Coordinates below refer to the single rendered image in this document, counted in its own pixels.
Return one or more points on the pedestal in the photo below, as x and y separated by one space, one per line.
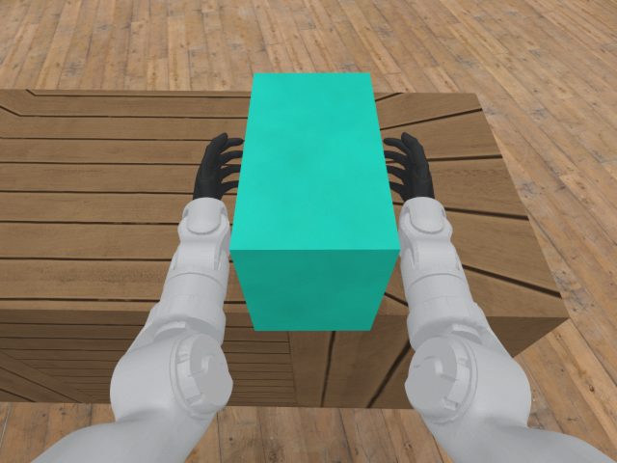
93 184

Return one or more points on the carton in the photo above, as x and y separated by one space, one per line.
314 237

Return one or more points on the robot right forearm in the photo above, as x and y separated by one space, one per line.
435 284

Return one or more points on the left robot hand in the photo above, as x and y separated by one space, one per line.
209 178

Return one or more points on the robot left forearm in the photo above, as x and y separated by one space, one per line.
196 285

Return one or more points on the right robot hand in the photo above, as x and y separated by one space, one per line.
416 177

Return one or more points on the robot right upper arm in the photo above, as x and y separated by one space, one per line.
476 402

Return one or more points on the robot left upper arm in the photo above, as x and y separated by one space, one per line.
164 396

